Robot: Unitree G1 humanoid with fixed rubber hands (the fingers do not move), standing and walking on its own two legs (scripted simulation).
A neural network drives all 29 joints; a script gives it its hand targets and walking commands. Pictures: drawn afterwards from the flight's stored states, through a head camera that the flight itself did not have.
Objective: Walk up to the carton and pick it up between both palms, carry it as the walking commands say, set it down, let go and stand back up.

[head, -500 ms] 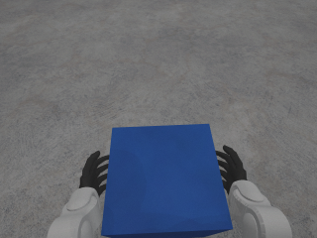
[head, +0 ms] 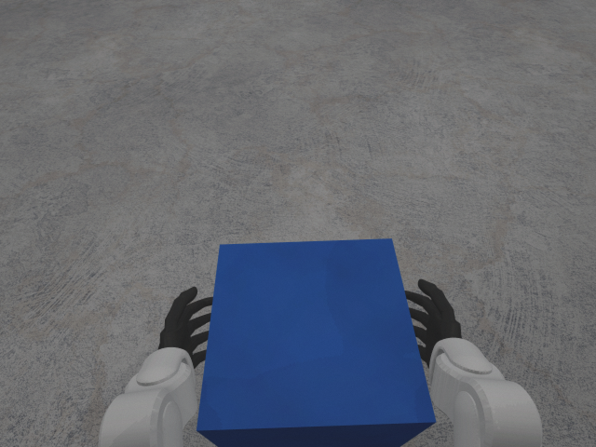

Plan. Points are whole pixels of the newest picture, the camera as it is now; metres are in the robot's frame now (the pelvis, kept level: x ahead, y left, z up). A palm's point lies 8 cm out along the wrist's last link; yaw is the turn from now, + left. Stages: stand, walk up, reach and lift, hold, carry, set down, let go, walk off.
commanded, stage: carry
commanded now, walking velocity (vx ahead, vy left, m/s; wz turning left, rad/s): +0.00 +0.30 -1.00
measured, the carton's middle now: (309, 358) +0.25 -0.01 +0.00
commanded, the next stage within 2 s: none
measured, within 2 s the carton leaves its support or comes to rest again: neither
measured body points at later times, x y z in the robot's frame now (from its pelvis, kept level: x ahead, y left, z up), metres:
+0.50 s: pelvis +0.03 +0.14 +0.00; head +0.03 +0.13 +0.45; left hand +0.33 +0.13 +0.09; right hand +0.16 -0.12 +0.08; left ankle +0.06 +0.22 -0.72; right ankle -0.04 +0.09 -0.73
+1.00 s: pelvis +0.11 +0.25 +0.01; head +0.14 +0.24 +0.46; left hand +0.38 +0.12 +0.08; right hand +0.12 -0.04 +0.09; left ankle +0.21 +0.31 -0.72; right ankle +0.01 +0.21 -0.66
